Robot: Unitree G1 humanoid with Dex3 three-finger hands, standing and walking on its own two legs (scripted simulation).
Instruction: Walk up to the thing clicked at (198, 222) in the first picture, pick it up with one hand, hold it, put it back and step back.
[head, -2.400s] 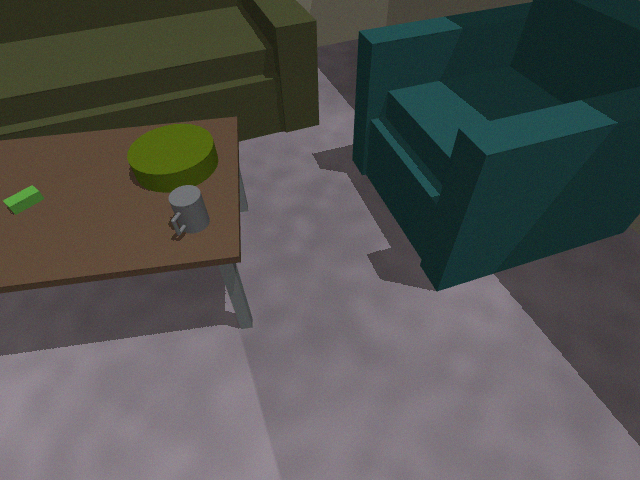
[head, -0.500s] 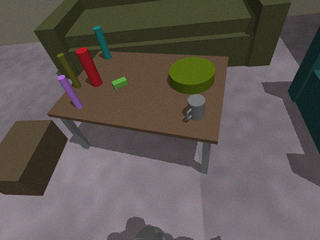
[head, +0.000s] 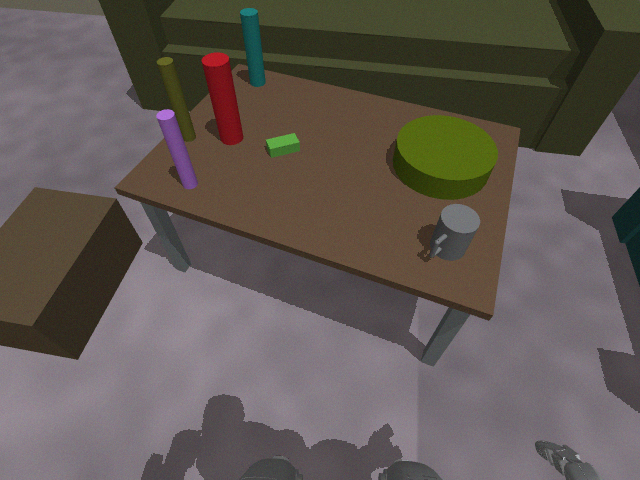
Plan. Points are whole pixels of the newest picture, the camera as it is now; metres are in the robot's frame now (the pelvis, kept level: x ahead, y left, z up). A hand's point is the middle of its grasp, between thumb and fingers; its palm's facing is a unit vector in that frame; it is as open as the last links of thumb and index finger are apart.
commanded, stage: walk up
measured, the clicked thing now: (449, 236) +0.64 -0.27 -0.25
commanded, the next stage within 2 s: stand in 1.30 s
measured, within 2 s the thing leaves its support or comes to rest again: neither
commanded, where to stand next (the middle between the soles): +0.04 -0.04 m, yaw -3 degrees
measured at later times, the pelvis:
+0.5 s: pelvis +0.00 -0.02 +0.02, yaw +0 degrees
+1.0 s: pelvis +0.00 -0.02 +0.03, yaw +0 degrees
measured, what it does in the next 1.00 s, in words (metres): steps on the spot: right foot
